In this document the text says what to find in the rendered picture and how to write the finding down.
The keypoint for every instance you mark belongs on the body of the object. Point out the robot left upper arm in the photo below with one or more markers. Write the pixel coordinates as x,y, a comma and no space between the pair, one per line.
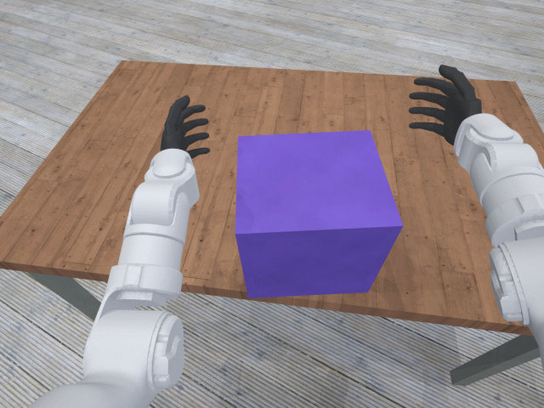
132,356

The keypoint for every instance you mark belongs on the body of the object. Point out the robot left forearm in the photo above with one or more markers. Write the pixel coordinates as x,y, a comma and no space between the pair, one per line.
148,270

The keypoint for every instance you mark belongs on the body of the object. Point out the carton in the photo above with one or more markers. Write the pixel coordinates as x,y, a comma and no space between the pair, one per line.
314,213

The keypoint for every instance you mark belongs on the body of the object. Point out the table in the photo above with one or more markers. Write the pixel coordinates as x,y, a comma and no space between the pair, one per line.
69,219

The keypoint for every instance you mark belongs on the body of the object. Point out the robot left hand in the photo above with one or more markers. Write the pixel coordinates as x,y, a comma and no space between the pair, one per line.
173,136

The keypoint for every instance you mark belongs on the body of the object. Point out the robot right forearm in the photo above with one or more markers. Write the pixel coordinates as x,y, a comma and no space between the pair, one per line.
506,175

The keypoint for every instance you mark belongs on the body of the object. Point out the robot right upper arm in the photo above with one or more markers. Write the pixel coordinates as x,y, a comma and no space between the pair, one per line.
517,280

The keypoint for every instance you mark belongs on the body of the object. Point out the robot right hand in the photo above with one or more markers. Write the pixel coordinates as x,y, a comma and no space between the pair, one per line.
460,104

